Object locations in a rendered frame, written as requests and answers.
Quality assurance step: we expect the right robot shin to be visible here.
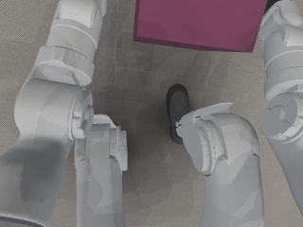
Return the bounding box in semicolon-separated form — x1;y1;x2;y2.
175;102;260;156

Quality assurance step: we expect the robot right hand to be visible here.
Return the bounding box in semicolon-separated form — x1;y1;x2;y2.
263;0;282;16

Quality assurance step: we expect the robot left forearm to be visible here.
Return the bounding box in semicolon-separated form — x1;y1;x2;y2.
14;0;107;128

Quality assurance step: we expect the robot right forearm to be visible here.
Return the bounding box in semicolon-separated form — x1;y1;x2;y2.
258;0;303;102

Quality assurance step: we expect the left robot shin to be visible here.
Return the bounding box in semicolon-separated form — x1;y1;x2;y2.
74;114;117;170

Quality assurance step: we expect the robot left upper arm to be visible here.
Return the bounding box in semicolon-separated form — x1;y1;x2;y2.
0;78;94;227

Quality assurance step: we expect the robot right upper arm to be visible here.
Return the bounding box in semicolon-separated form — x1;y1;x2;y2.
258;91;303;217

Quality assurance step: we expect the carton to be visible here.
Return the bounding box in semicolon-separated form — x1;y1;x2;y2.
133;0;268;53

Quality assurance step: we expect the robot shin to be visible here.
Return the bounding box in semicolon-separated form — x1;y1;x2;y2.
175;102;260;156
74;114;117;170

